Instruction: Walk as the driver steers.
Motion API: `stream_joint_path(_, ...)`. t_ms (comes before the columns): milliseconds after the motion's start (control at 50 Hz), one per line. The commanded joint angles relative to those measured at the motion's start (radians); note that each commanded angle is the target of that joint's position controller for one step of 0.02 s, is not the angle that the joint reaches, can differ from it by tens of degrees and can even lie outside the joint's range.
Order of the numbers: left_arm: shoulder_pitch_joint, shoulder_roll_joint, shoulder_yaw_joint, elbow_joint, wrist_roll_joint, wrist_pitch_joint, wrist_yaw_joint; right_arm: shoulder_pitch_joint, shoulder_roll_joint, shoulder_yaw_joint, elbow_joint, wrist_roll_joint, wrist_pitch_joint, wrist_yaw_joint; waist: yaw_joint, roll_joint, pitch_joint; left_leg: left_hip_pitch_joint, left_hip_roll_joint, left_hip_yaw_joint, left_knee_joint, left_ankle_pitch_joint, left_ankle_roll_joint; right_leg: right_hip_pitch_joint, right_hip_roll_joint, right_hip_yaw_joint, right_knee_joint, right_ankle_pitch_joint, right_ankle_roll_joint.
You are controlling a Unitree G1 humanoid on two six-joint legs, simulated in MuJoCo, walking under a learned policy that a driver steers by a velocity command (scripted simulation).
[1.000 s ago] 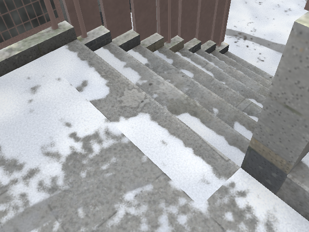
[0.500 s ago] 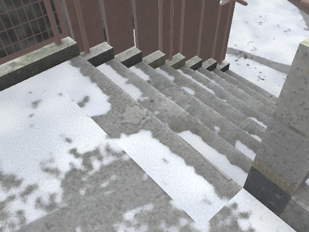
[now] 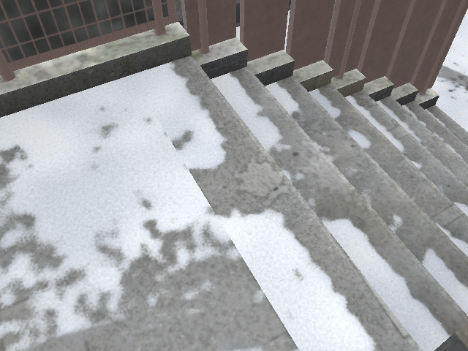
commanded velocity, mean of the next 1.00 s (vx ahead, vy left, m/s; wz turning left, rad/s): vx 0.41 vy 0.00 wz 0.21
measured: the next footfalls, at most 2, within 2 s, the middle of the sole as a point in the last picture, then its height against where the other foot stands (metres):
right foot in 0.56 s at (277, 335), level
left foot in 1.04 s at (208, 289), level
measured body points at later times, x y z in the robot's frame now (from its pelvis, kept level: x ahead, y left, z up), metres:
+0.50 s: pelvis +0.27 -0.01 +0.02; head +0.30 +0.01 +0.47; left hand +0.45 +0.24 -0.08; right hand +0.25 -0.27 -0.11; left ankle +0.12 +0.04 -0.71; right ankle +0.45 -0.10 -0.68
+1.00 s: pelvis +0.50 +0.01 +0.03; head +0.52 +0.01 +0.48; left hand +0.43 +0.24 -0.12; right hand +0.67 -0.19 -0.11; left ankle +0.58 +0.12 -0.69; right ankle +0.45 -0.08 -0.71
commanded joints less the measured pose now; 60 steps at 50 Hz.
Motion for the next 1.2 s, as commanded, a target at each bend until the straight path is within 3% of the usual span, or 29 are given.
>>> stream_joint_path(20, -0.007, 0.083, 0.023, -0.130, -0.003, -0.014, -0.017, 0.415, -0.283, -0.096, 0.071, -0.011, 0.011, -0.038, -0.138, 0.205, -0.260, 0.762, 0.327, -0.579, -0.079, -0.003, 0.228, -0.644, -0.028, 0.039, 0.925, 0.028, 0.009)
stream_joint_path(40, -0.069, 0.161, 0.040, -0.168, -0.003, -0.015, -0.021, 0.398, -0.283, -0.100, 0.062, 0.031, 0.021, -0.029, -0.148, 0.125, -0.334, 0.810, 0.388, -0.892, -0.249, -0.141, 0.310, -0.820, 0.031, 0.252, 1.062, -0.004, 0.004)
stream_joint_path(60, -0.146, 0.184, 0.043, -0.197, 0.002, -0.024, -0.024, 0.313, -0.245, -0.094, 0.048, 0.039, 0.024, -0.034, -0.116, 0.044, -0.166, 0.669, 0.372, -0.770, -0.316, -0.204, 0.266, -0.887, -0.044, 0.284, 0.996, 0.117, -0.002)
stream_joint_path(100, -0.153, 0.173, 0.043, -0.182, 0.016, -0.023, -0.031, 0.208, -0.159, -0.077, 0.027, 0.027, 0.016, -0.033, -0.026, -0.074, -0.028, 0.389, 0.301, -0.619, -0.383, -0.075, 0.184, -0.773, -0.105, 0.274, 0.820, 0.204, 0.003)
stream_joint_path(160, -0.164, 0.126, 0.038, -0.214, 0.039, 0.029, -0.038, 0.247, -0.149, -0.074, 0.035, 0.032, -0.007, -0.032, 0.006, -0.071, -0.041, 0.266, 0.216, -0.479, -0.381, 0.140, 0.156, -0.671, -0.134, 0.266, 0.693, 0.185, 0.047)
stream_joint_path(220, -0.246, 0.121, 0.034, -0.254, 0.029, 0.051, -0.042, 0.306, -0.169, -0.076, 0.053, 0.036, -0.025, -0.039, -0.012, -0.016, -0.007, 0.236, 0.170, -0.401, -0.414, 0.147, 0.117, -0.710, -0.148, 0.221, 0.558, 0.300, 0.085)
stream_joint_path(320, -0.412, 0.122, 0.034, -0.307, 0.029, 0.052, -0.059, 0.443, -0.149, -0.069, 0.075, 0.037, -0.022, -0.037, -0.102, 0.026, -0.022, 0.427, 0.167, -0.374, -0.392, 0.314, 0.015, -0.822, -0.139, 0.198, 0.346, 0.513, 0.068)
stream_joint_path(440, -0.565, 0.125, 0.025, -0.367, 0.005, 0.037, -0.074, 0.520, -0.143, -0.056, 0.096, 0.017, -0.023, -0.058, -0.142, 0.053, 0.024, 0.558, 0.205, -0.368, -0.355, 0.469, 0.016, -0.806, -0.072, 0.161, 0.167, 0.483, 0.034)
stream_joint_path(500, -0.497, 0.148, 0.036, -0.350, 0.005, 0.024, -0.068, 0.481, -0.147, -0.050, 0.098, 0.014, -0.033, -0.067, -0.079, 0.089, 0.003, 0.570, 0.219, -0.333, -0.285, 0.672, -0.010, -0.632, -0.026, 0.160, 0.073, 0.395, -0.017)
stream_joint_path(540, -0.305, 0.179, 0.053, -0.289, 0.004, 0.019, -0.048, 0.464, -0.170, -0.053, 0.102, 0.008, -0.037, -0.062, 0.008, 0.085, -0.100, 0.573, 0.201, -0.314, -0.066, 0.853, -0.023, -0.396, 0.031, 0.146, 0.002, 0.328, -0.060)
stream_joint_path(560, -0.146, 0.204, 0.063, -0.251, 0.015, 0.006, -0.036, 0.438, -0.195, -0.058, 0.090, 0.013, -0.039, -0.059, 0.084, 0.051, -0.176, 0.461, 0.174, -0.291, 0.132, 0.731, -0.034, -0.170, -0.029, 0.200, -0.061, 0.396, -0.092)
stream_joint_path(580, -0.004, 0.298, 0.084, -0.237, 0.042, 0.002, -0.020, 0.468, -0.124, -0.039, 0.045, 0.035, -0.045, -0.053, 0.099, -0.095, -0.327, 0.232, 0.093, -0.240, 0.443, 0.354, -0.063, 0.104, -0.288, 0.523, -0.069, 0.275, -0.168)
stream_joint_path(600, -0.004, 0.331, 0.098, -0.212, 0.032, 0.015, -0.032, 0.583, -0.093, -0.039, 0.072, 0.044, -0.037, -0.054, 0.036, -0.247, -0.365, -0.033, -0.063, -0.191, 0.695, -0.400, -0.083, 0.206, -0.470, 0.911, -0.160, 0.315, -0.287)
stream_joint_path(620, -0.080, 0.237, 0.078, -0.219, -0.003, 0.024, -0.043, 0.499, -0.170, -0.055, 0.075, 0.007, -0.030, -0.060, 0.013, -0.066, -0.213, -0.094, 0.012, -0.259, 0.725, -0.314, -0.060, 0.060, -0.400, 0.841, -0.192, 0.189, -0.250)
stream_joint_path(640, -0.164, 0.199, 0.072, -0.226, -0.010, 0.021, -0.046, 0.440, -0.145, -0.053, 0.063, 0.013, -0.037, -0.052, -0.010, -0.059, -0.105, -0.074, 0.044, -0.246, 0.684, -0.234, -0.067, -0.087, -0.357, 0.684, -0.221, 0.265, -0.232)
stream_joint_path(680, -0.216, 0.128, 0.053, -0.220, 0.000, 0.010, -0.047, 0.394, -0.111, -0.049, 0.060, 0.019, -0.025, -0.039, -0.042, -0.059, -0.031, -0.037, 0.090, -0.215, 0.612, -0.196, -0.087, -0.215, -0.275, 0.495, -0.239, 0.604, -0.182)
stream_joint_path(720, -0.173, 0.112, 0.043, -0.186, -0.011, -0.011, -0.050, 0.412, -0.078, -0.045, 0.063, 0.009, -0.009, -0.034, -0.068, -0.074, -0.046, 0.031, 0.087, -0.194, 0.554, -0.197, -0.121, -0.268, -0.249, 0.392, -0.228, 0.954, -0.170)
stream_joint_path(800, -0.131, 0.158, 0.052, -0.157, -0.022, -0.015, -0.039, 0.351, -0.050, -0.041, 0.059, 0.015, 0.010, -0.032, -0.079, -0.095, -0.072, -0.023, 0.079, -0.133, 0.423, -0.102, -0.140, -0.228, -0.198, 0.277, -0.218, 1.166, -0.149)
stream_joint_path(860, -0.090, 0.126, 0.037, -0.127, -0.020, -0.009, -0.029, 0.230, -0.034, -0.027, 0.027, 0.014, 0.014, -0.031, -0.051, -0.104, -0.055, 0.013, 0.081, -0.099, 0.237, -0.006, -0.147, -0.261, -0.165, 0.218, -0.218, 1.158, -0.121)
stream_joint_path(900, -0.051, 0.145, 0.042, -0.104, -0.017, -0.010, -0.023, 0.190, -0.024, -0.019, 0.029, 0.017, 0.012, -0.041, -0.032, -0.094, -0.059, 0.061, 0.070, -0.084, 0.144, 0.044, -0.142, -0.248, -0.175, 0.212, -0.207, 1.138, -0.124)
stream_joint_path(940, -0.070, 0.132, 0.034, -0.108, -0.005, -0.001, -0.028, 0.188, -0.038, -0.017, 0.037, 0.014, 0.006, -0.054, -0.029, -0.106, -0.063, 0.114, 0.070, -0.092, 0.091, 0.041, -0.139, -0.233, -0.191, 0.234, -0.192, 1.107, -0.133)
stream_joint_path(1000, -0.085, 0.127, 0.031, -0.095, -0.012, 0.011, -0.021, 0.222, -0.051, -0.021, 0.062, 0.013, -0.005, -0.067, -0.049, -0.092, -0.043, 0.198, 0.066, -0.105, -0.062, 0.042, -0.113, -0.205, -0.205, 0.271, -0.114, 1.000, -0.117)
stream_joint_path(1020, -0.097, 0.122, 0.029, -0.092, -0.017, 0.017, -0.020, 0.261, -0.051, -0.022, 0.077, 0.012, -0.012, -0.068, -0.070, -0.081, -0.049, 0.278, 0.074, -0.115, -0.177, 0.167, -0.105, -0.214, -0.174, 0.265, -0.051, 0.931, -0.082)
stream_joint_path(1040, -0.056, 0.116, 0.028, -0.094, -0.016, 0.016, -0.018, 0.312, -0.106, -0.033, 0.093, 0.004, -0.025, -0.072, -0.061, -0.014, -0.104, 0.419, 0.169, -0.202, -0.162, 0.504, -0.091, -0.267, -0.134, 0.252, 0.026, 0.766, -0.047)
stream_joint_path(1060, 0.082, 0.051, 0.012, -0.076, -0.032, 0.021, -0.014, 0.355, -0.137, -0.036, 0.099, 0.004, -0.026, -0.069, -0.013, 0.107, -0.203, 0.567, 0.348, -0.337, -0.078, 0.909, 0.011, -0.342, -0.081, 0.222, 0.117, 0.326, -0.024)
stream_joint_path(1080, 0.124, 0.047, 0.013, -0.031, -0.045, 0.051, -0.006, 0.342, -0.084, -0.023, 0.093, 0.028, -0.012, -0.066, -0.041, 0.149, -0.263, 0.517, 0.433, -0.432, -0.108, 0.885, 0.132, -0.323, -0.020, 0.191, 0.197, -0.019, -0.010)
stream_joint_path(1100, 0.048, 0.090, 0.026, -0.044, -0.030, 0.069, -0.002, 0.305, -0.058, -0.013, 0.080, 0.032, -0.005, -0.064, -0.048, 0.126, -0.199, 0.435, 0.419, -0.470, -0.179, 0.683, 0.147, -0.357, -0.011, 0.206, 0.232, -0.117, -0.006)
stream_joint_path(1140, -0.067, 0.081, 0.029, -0.065, -0.011, 0.091, -0.010, 0.235, -0.055, -0.004, 0.076, 0.019, 0.006, -0.076, -0.033, 0.104, -0.116, 0.323, 0.363, -0.439, -0.275, 0.369, 0.097, -0.371, -0.016, 0.225, 0.232, -0.095, 0.006)
stream_joint_path(1200, -0.024, 0.025, 0.013, -0.020, -0.008, 0.109, -0.012, 0.166, -0.063, -0.008, 0.078, 0.027, 0.020, -0.084, 0.024, 0.091, -0.096, 0.208, 0.260, -0.335, -0.331, 0.049, -0.014, -0.246, -0.023, 0.206, 0.082, 0.103, 0.028)
Velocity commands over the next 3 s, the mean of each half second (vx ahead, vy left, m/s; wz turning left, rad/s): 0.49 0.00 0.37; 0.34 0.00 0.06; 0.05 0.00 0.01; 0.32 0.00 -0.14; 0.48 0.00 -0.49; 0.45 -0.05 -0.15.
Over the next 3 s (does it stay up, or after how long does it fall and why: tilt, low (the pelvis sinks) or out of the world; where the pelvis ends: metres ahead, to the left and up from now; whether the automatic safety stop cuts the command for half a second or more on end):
stays up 1.16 0.05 0.02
